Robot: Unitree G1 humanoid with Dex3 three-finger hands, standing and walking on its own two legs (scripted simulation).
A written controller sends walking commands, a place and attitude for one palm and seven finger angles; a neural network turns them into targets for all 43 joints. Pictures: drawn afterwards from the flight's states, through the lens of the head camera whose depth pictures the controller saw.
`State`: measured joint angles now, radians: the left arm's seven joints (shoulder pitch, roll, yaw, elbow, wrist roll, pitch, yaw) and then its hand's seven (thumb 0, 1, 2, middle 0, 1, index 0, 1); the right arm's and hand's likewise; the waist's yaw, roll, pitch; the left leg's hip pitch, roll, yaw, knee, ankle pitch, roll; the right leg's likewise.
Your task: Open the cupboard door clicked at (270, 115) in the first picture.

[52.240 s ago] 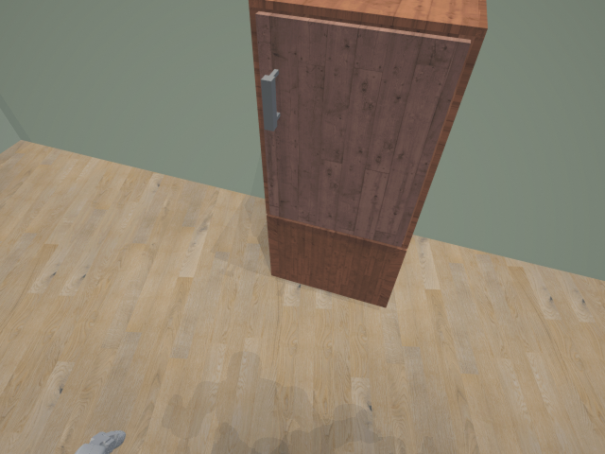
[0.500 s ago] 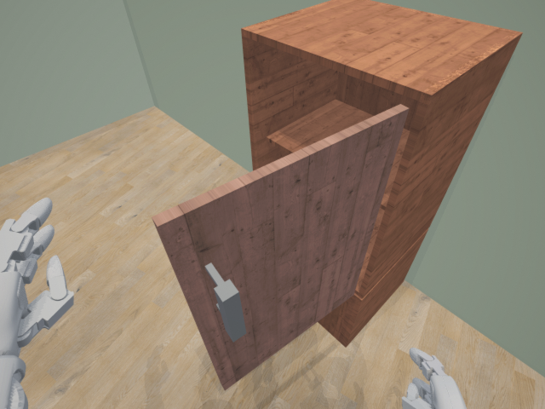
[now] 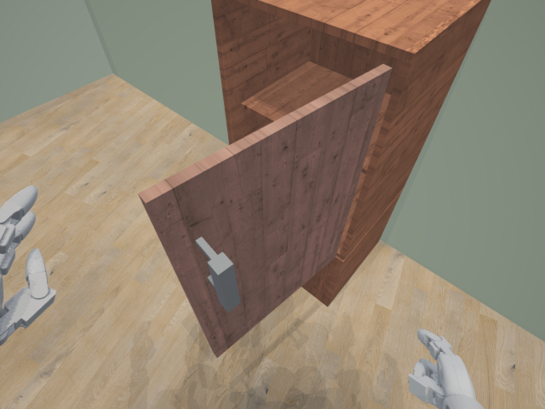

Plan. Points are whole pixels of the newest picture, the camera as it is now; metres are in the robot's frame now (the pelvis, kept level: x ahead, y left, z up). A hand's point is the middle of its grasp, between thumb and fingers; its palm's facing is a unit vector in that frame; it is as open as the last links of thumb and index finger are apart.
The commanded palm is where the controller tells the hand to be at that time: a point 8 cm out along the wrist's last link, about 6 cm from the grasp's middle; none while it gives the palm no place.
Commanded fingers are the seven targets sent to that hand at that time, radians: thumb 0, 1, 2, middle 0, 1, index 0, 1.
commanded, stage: step back with the hand held close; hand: left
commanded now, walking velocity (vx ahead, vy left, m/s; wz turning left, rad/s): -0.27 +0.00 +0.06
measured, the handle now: (216, 274) +0.29 +0.11 +0.04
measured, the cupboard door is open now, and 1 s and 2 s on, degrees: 82 82 82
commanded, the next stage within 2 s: stop stepping back and stand still in 0.58 s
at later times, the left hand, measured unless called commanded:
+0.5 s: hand out of the picture +0.05 +0.31 +0.16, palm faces +0.47 -0.77 -0.44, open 7.4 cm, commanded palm -0.01 +0.35 +0.18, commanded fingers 0.00 0.90 0.90 -0.20 -0.30 -0.20 -0.30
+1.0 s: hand out of the picture -0.12 +0.41 +0.19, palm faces +0.62 -0.76 -0.20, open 7.4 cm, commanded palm -0.17 +0.42 +0.18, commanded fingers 0.00 0.90 0.90 -0.20 -0.30 -0.20 -0.30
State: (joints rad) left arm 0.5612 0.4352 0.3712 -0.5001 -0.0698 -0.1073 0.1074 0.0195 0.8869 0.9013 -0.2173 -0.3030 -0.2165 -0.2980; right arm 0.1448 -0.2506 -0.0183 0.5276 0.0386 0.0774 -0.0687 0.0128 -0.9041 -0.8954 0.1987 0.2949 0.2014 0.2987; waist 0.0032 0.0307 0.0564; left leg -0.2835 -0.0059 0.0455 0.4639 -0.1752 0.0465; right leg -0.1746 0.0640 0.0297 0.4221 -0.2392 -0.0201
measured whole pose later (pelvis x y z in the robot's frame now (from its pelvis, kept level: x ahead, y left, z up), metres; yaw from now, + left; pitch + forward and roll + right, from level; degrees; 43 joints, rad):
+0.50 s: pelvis -0.12 +0.04 -0.01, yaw +5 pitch -1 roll -4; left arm 0.56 0.40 0.41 -0.58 -0.06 -0.20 0.14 0.02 0.89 0.90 -0.22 -0.30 -0.21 -0.30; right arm 0.19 -0.21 0.00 0.60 0.02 -0.05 -0.04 0.01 -0.90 -0.90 0.20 0.30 0.20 0.30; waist 0.03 0.04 0.06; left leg -0.50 -0.02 0.04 0.56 -0.22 0.03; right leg -0.22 0.08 0.03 0.53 -0.29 0.01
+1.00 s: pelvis -0.29 +0.11 -0.03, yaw +4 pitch -2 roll -3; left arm 0.36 0.39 0.44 -0.59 -0.04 -0.20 0.16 0.01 0.88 0.90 -0.22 -0.30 -0.22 -0.30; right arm 0.26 -0.17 0.02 0.68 0.00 -0.10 -0.06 0.01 -0.90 -0.90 0.20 0.30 0.20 0.30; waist 0.06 -0.11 -0.05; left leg -0.31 0.03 -0.04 0.76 -0.49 0.00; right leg -0.26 0.00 -0.03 0.76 -0.48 -0.02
